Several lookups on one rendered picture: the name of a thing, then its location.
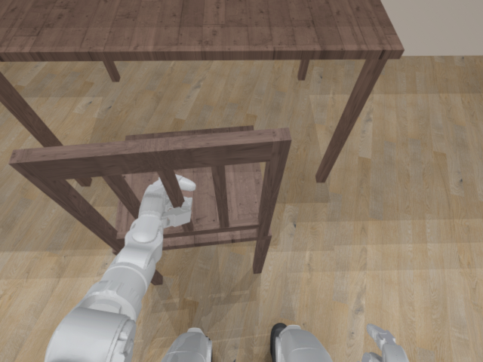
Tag left robot forearm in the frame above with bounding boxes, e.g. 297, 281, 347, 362
45, 216, 164, 362

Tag table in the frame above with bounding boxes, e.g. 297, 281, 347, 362
0, 0, 405, 187

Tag chair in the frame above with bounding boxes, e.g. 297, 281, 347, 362
8, 125, 292, 285

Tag right robot foot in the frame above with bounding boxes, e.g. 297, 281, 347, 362
270, 323, 286, 362

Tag robot right shin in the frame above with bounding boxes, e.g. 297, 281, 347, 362
281, 325, 301, 334

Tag robot right hand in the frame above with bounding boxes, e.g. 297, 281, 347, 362
357, 324, 409, 362

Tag robot left hand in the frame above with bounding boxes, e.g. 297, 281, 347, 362
138, 174, 196, 229

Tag left robot upper arm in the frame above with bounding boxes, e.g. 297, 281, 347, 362
47, 307, 137, 362

